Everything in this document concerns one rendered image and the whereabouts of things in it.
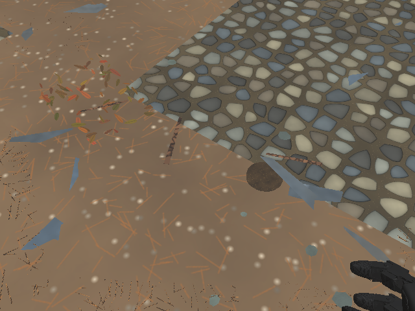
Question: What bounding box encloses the robot right hand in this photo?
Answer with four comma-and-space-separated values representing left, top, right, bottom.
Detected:
342, 260, 415, 311

